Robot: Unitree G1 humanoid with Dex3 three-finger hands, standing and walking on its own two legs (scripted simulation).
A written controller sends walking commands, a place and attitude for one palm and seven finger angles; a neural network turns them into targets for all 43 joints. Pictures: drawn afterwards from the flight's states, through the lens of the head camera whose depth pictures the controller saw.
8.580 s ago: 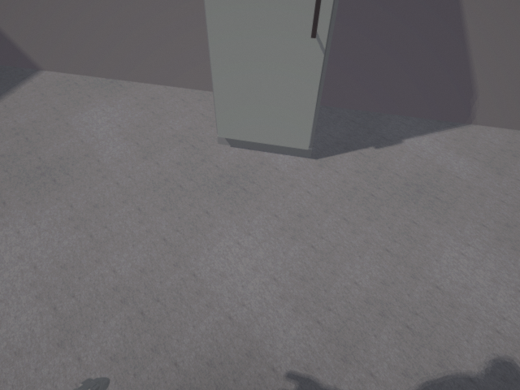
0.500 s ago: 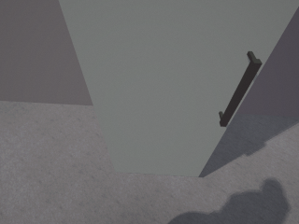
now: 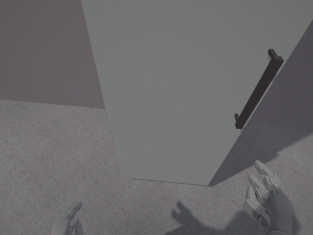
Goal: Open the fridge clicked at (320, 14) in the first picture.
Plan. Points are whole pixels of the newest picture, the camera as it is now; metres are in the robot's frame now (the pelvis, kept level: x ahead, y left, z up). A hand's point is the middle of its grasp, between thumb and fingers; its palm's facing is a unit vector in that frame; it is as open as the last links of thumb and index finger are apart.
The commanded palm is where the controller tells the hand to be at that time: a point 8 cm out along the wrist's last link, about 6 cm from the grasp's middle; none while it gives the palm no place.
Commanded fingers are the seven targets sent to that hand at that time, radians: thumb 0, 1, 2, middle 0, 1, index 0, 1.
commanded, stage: raise the hand to about handle height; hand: right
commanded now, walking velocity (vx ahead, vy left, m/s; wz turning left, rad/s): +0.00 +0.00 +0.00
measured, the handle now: (253, 93) +0.51 -0.24 +0.11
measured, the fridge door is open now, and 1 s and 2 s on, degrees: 0 0 0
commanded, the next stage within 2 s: move the hooked fingers beside the handle in 1.88 s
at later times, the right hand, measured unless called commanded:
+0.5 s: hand (257, 215) +0.19 -0.21 +0.02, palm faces -0.02 +1.00 -0.04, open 10.4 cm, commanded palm +0.16 -0.27 +0.03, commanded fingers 0.00 -0.04 -0.53 0.26 0.86 0.26 0.86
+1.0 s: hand (289, 194) +0.23 -0.27 +0.07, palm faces +0.05 +1.00 -0.05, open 13.2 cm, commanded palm +0.20 -0.32 +0.08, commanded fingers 0.00 0.50 -0.30 0.30 1.20 0.30 1.20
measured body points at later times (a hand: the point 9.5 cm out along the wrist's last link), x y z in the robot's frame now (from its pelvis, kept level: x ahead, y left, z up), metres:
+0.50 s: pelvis -0.03 +0.00 -0.04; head +0.01 +0.00 +0.41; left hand +0.14 +0.22 -0.12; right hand +0.19 -0.26 +0.02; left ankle -0.01 +0.11 -0.72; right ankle +0.00 -0.12 -0.72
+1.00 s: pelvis -0.01 -0.02 -0.01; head +0.01 -0.03 +0.44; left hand +0.18 +0.21 -0.07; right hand +0.22 -0.32 +0.07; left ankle -0.01 +0.11 -0.72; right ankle +0.00 -0.12 -0.72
